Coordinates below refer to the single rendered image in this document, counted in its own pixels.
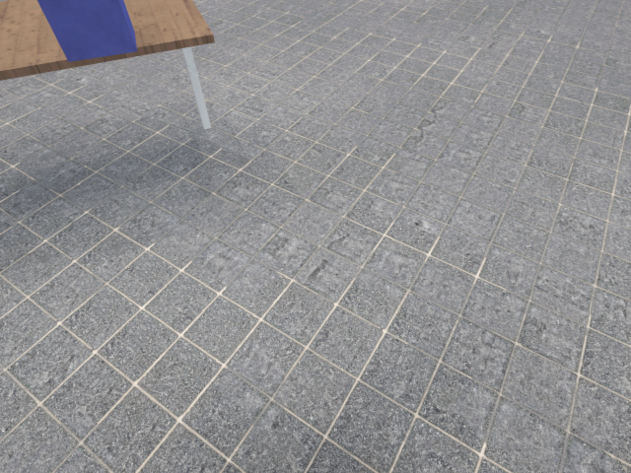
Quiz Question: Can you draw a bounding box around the carton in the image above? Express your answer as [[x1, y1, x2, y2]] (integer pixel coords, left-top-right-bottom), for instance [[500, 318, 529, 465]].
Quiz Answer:
[[37, 0, 137, 62]]

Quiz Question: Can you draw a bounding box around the table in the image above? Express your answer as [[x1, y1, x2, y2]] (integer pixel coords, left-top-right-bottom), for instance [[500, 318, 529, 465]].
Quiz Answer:
[[0, 0, 215, 130]]

